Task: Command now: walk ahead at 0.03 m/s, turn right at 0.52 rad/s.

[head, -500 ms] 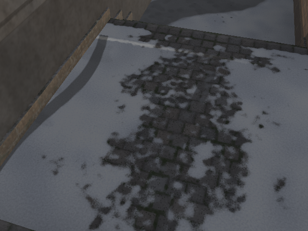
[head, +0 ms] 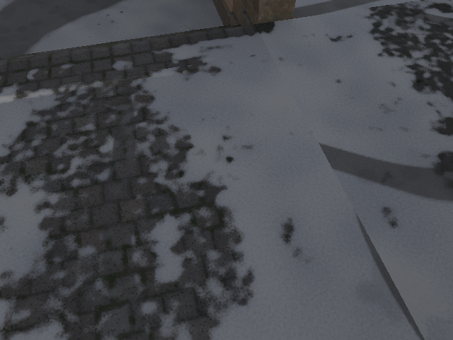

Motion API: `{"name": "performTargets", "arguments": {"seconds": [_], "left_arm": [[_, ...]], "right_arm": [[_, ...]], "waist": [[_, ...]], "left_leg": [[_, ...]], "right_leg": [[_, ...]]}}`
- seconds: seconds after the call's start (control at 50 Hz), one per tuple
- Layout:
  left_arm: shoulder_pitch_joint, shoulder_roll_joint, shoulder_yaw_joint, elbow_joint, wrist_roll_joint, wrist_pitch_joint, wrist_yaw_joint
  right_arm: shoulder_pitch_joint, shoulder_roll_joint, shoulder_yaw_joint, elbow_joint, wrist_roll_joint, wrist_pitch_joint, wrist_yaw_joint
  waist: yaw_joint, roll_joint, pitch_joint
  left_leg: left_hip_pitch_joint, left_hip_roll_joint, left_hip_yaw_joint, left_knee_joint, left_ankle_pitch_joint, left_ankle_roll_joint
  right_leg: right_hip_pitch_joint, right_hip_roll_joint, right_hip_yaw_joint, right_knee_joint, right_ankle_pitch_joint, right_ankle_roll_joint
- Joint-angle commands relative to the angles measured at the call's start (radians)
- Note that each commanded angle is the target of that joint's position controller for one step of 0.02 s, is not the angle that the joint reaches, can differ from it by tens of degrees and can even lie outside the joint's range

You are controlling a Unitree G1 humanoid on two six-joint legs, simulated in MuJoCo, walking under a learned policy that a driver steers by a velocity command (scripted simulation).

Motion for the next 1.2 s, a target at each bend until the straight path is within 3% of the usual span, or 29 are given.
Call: {"name": "performTargets", "arguments": {"seconds": [0.02, 0.04, 0.08, 0.1, 0.12, 0.18, 0.22, 0.28, 0.34, 0.4, 0.42, 0.48, 0.58, 0.64, 0.7, 0.76, 0.86, 0.88, 0.9, 0.92, 0.94, 0.96, 0.98, 1.02, 1.08, 1.12, 1.16, 1.18, 1.2], "left_arm": [[-0.016, 0.074, 0.047, -0.076, -0.034, -0.028, 0.018], [0.029, 0.104, 0.069, -0.059, -0.058, -0.046, 0.019], [0.307, 0.287, 0.118, -0.029, -0.03, -0.081, 0.048], [0.407, 0.262, 0.123, 0.022, 0.016, -0.108, 0.032], [0.404, 0.238, 0.126, 0.056, 0.007, -0.117, 0.02], [0.095, 0.186, 0.111, -0.016, -0.073, -0.068, -0.014], [0.052, 0.121, 0.084, -0.024, -0.044, -0.049, -0.026], [-0.048, 0.096, 0.051, -0.03, -0.059, -0.059, -0.046], [-0.031, 0.13, 0.041, 0.0, -0.085, -0.066, -0.073], [-0.027, 0.132, 0.021, 0.033, -0.121, -0.054, -0.124], [0.041, 0.129, 0.025, 0.044, -0.124, -0.039, -0.122], [-0.034, 0.193, 0.05, 0.039, -0.076, -0.035, -0.087], [-0.022, 0.128, 0.04, 0.101, -0.084, -0.047, -0.076], [0.044, 0.223, 0.087, 0.134, -0.048, -0.039, -0.043], [0.2, 0.111, 0.069, 0.201, -0.035, -0.057, 0.01], [0.195, 0.09, 0.055, 0.206, -0.034, -0.065, 0.032], [0.034, 0.143, 0.057, 0.188, 0.002, -0.058, 0.013], [-0.023, 0.14, 0.062, 0.17, 0.01, -0.067, -0.01], [-0.05, 0.058, 0.05, 0.132, 0.017, -0.084, -0.023], [-0.135, -0.028, 0.024, 0.061, -0.01, -0.098, -0.034], [-0.195, 0.023, 0.027, 0.055, -0.016, -0.095, -0.017], [-0.131, 0.046, 0.033, 0.088, -0.002, -0.09, 0.005], [0.026, 0.056, 0.037, 0.143, -0.006, -0.094, 0.025], [0.087, -0.029, -0.015, 0.168, 0.041, -0.068, 0.01], [-0.024, -0.021, -0.034, 0.102, 0.058, -0.062, -0.027], [-0.068, 0.002, -0.037, 0.08, 0.031, -0.049, -0.017], [-0.172, 0.058, -0.033, 0.037, 0.037, -0.035, -0.007], [-0.389, 0.106, -0.012, -0.047, -0.162, -0.061, 0.005], [-0.442, 0.055, -0.033, -0.06, -0.18, -0.077, -0.007]], "right_arm": [[-0.046, -0.192, -0.062, -0.05, 0.022, -0.012, -0.022], [-0.053, -0.172, -0.056, -0.036, 0.031, -0.01, -0.014], [-0.105, -0.039, -0.015, -0.179, 0.003, -0.031, 0.003], [-0.221, -0.065, -0.012, -0.179, 0.047, -0.026, 0.022], [-0.25, -0.053, -0.005, -0.19, 0.07, -0.022, 0.02], [-0.054, -0.118, -0.024, -0.07, 0.018, 0.009, 0.012], [0.046, -0.055, -0.011, -0.007, 0.017, 0.026, 0.042], [0.093, -0.055, -0.009, 0.051, 0.019, 0.032, 0.097], [0.045, -0.063, -0.006, 0.052, 0.031, 0.03, 0.092], [0.018, -0.043, 0.013, 0.075, 0.089, 0.033, 0.08], [-0.046, -0.094, 0.016, 0.061, 0.094, 0.029, 0.079], [-0.165, -0.112, 0.012, 0.075, 0.074, 0.018, 0.1], [-0.071, -0.072, 0.016, 0.137, 0.075, 0.018, 0.102], [-0.048, -0.133, -0.016, 0.141, 0.038, 0.028, 0.078], [-0.046, -0.008, 0.009, 0.139, 0.021, 0.018, 0.04], [-0.166, 0.032, 0.026, 0.092, 0.016, -0.008, 0.036], [0.112, 0.022, 0.017, 0.174, -0.005, -0.045, 0.062], [0.285, -0.013, 0.004, 0.214, -0.019, -0.053, 0.058], [0.437, -0.116, -0.007, 0.236, -0.033, -0.057, 0.047], [0.52, -0.118, 0.011, 0.253, -0.049, -0.066, 0.066], [0.377, -0.093, 0.021, 0.234, -0.044, -0.064, 0.079], [0.252, -0.069, 0.025, 0.207, -0.023, -0.052, 0.092], [0.158, -0.055, 0.021, 0.187, -0.01, -0.04, 0.097], [0.054, 0.126, 0.073, 0.15, -0.037, -0.02, 0.073], [0.08, 0.118, 0.097, 0.134, -0.017, -0.053, 0.044], [0.171, 0.007, 0.086, 0.171, -0.016, -0.061, 0.065], [0.272, 0.002, 0.092, 0.208, 0.006, -0.069, 0.088], [0.192, -0.03, 0.054, 0.186, 0.199, -0.024, 0.031], [0.257, -0.061, 0.052, 0.206, 0.185, 0.004, 0.007]], "waist": [[0.031, 0.113, -0.016], [0.073, 0.081, -0.058], [0.141, -0.21, -0.359], [0.223, -0.01, -0.202], [0.213, -0.03, -0.12], [0.045, -0.052, -0.062], [0.005, -0.002, -0.073], [-0.031, -0.023, -0.071], [-0.005, -0.058, -0.05], [-0.003, -0.023, -0.069], [0.073, 0.023, -0.095], [0.113, 0.05, 0.009], [0.074, 0.026, -0.041], [0.095, -0.016, 0.019], [0.135, -0.085, 0.076], [0.152, -0.061, 0.077], [-0.017, 0.044, 0.092], [-0.106, 0.106, 0.066], [-0.128, 0.272, -0.009], [-0.172, 0.205, 0.131], [-0.111, 0.027, 0.248], [-0.048, -0.047, 0.185], [0.026, -0.053, 0.118], [0.088, -0.02, 0.129], [0.043, 0.018, 0.094], [0.034, 0.067, 0.081], [0.004, 0.047, 0.159], [-0.05, -0.064, 0.235], [-0.095, -0.039, 0.22]], "left_leg": [[0.083, 0.301, -0.248, -0.173, 0.115, 0.167], [0.02, 0.26, -0.218, -0.1, 0.106, 0.124], [-0.451, -0.066, -0.146, 0.484, -0.503, -0.055], [-0.64, -0.099, -0.349, 0.519, -0.502, -0.052], [-0.726, -0.085, -0.389, 0.552, -0.47, -0.052], [-0.421, -0.043, -0.385, 0.692, -0.251, -0.047], [-0.302, -0.079, -0.396, 0.74, -0.032, -0.065], [-0.162, -0.059, -0.4, 0.604, 0.104, -0.097], [-0.085, -0.06, -0.367, 0.43, -0.002, -0.122], [0.036, -0.054, -0.357, 0.117, 0.204, -0.123], [0.026, -0.07, -0.38, 0.066, 0.228, -0.077], [-0.142, -0.102, -0.363, -0.034, -0.036, 0.003], [-0.05, -0.103, -0.338, -0.013, 0.156, 0.008], [-0.118, -0.134, -0.312, 0.02, -0.259, 0.053], [-0.243, -0.134, -0.311, 0.168, -0.228, 0.089], [-0.257, -0.141, -0.333, 0.273, -0.229, 0.104], [0.272, -0.218, -0.232, 0.129, 0.009, 0.111], [0.388, -0.164, -0.352, 0.044, -0.045, 0.139], [0.545, 0.042, -0.742, -0.101, 0.198, 0.276], [0.574, 0.255, -1.115, -0.243, 0.021, 0.447], [0.563, 0.297, -1.066, -0.276, -0.061, 0.44], [0.498, 0.234, -0.948, -0.224, -0.093, 0.411], [0.38, 0.172, -0.788, -0.189, 0.037, 0.39], [0.079, 0.023, -0.548, -0.131, 0.171, 0.281], [-0.268, -0.114, -0.386, -0.026, 0.02, 0.226], [-0.458, -0.111, -0.393, -0.043, -0.109, 0.217], [-0.294, -0.033, -0.51, -0.014, -0.118, 0.254], [-0.208, -0.069, -0.52, 0.04, -0.062, 0.167], [-0.078, -0.055, -0.528, 0.13, -0.038, 0.147]], "right_leg": [[0.13, 0.068, -0.051, -0.257, 0.062, -0.064], [0.319, 0.097, -0.052, -0.389, 0.253, -0.113], [0.91, -0.285, 0.512, -0.418, 0.782, -0.471], [0.877, -0.309, 0.537, -0.436, 0.792, -0.432], [0.825, -0.298, 0.46, -0.424, 0.831, -0.394], [0.339, -0.219, 0.224, -0.474, 0.76, -0.308], [0.171, -0.164, 0.168, -0.478, 0.683, -0.254], [0.036, -0.083, 0.106, -0.417, 0.45, -0.148], [0.034, -0.103, 0.182, -0.351, 0.296, -0.12], [0.126, -0.098, 0.274, -0.316, 0.295, -0.077], [0.186, -0.048, 0.241, -0.328, 0.145, -0.046], [0.231, 0.025, 0.093, -0.361, -0.152, -0.014], [0.32, 0.032, 0.077, -0.34, 0.243, -0.057], [0.322, -0.019, 0.168, -0.452, -0.309, -0.176], [0.413, -0.203, 0.459, -0.576, -0.543, -0.331], [0.426, -0.214, 0.454, -0.561, -0.381, -0.329], [0.04, -0.07, 0.194, -0.29, -0.284, -0.301], [-0.095, 0.0, 0.128, -0.019, -0.145, -0.281], [-0.275, 0.15, 0.053, 0.383, -0.368, -0.18], [-0.645, 0.19, 0.292, 0.434, -0.389, -0.179], [-0.792, 0.123, 0.378, 0.455, -0.222, -0.159], [-0.714, 0.086, 0.332, 0.491, -0.137, -0.128], [-0.582, 0.044, 0.271, 0.485, -0.057, -0.104], [-0.391, -0.039, 0.233, 0.344, 0.231, -0.111], [-0.064, -0.03, 0.116, -0.053, 0.818, -0.064], [0.198, 0.016, 0.027, -0.074, 0.826, -0.037], [0.08, 0.007, 0.043, -0.165, 0.676, -0.029], [-0.016, 0.068, 0.038, -0.369, 0.6, -0.016], [-0.037, 0.074, 0.042, -0.445, 0.611, 0.002]]}}
Keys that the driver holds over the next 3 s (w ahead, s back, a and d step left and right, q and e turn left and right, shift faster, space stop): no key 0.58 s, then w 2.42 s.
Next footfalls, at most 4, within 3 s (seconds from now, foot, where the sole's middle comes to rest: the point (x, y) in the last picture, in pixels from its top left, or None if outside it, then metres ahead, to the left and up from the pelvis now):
0.04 right None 0.08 -0.12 -0.77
0.40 left None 0.11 0.08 -0.77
1.30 right None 0.48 -0.13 -0.93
1.72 left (188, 300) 0.68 0.12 -0.93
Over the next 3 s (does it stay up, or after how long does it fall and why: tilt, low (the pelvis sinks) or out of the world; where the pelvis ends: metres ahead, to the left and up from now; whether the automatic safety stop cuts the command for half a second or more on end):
stays up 1.20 0.03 -0.15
